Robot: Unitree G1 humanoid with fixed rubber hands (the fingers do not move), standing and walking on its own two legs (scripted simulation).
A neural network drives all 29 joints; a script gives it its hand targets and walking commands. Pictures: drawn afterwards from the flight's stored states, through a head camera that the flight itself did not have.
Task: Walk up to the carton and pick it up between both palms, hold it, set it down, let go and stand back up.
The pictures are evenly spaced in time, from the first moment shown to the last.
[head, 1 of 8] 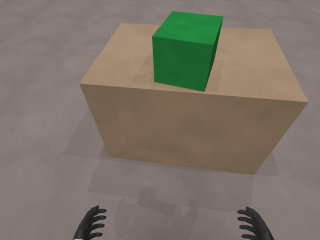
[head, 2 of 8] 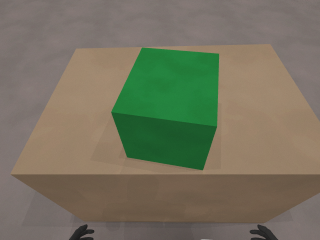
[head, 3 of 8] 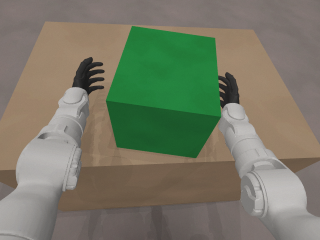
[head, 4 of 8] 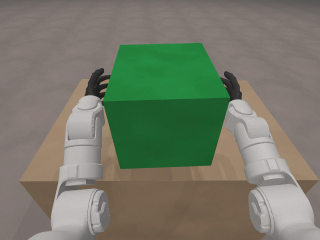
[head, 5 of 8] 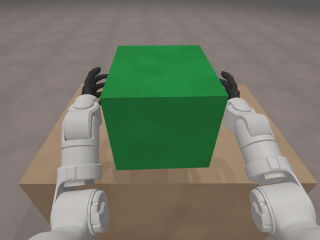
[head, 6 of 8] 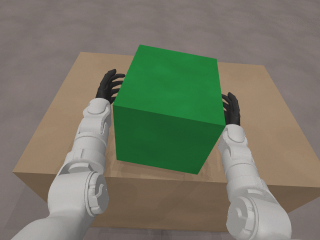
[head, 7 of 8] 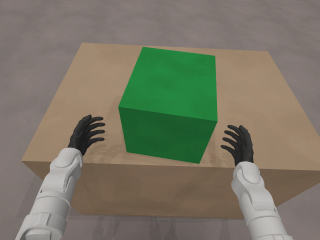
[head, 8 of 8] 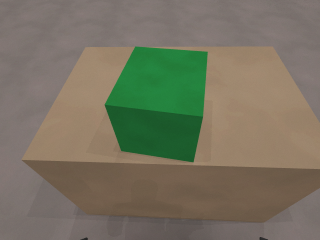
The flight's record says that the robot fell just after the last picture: no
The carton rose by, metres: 0.19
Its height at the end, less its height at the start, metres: +0.00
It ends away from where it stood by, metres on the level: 0.04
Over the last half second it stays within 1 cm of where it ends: yes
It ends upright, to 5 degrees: yes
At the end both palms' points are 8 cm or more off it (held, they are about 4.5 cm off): yes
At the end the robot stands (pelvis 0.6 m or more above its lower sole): yes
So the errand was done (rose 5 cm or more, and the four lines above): yes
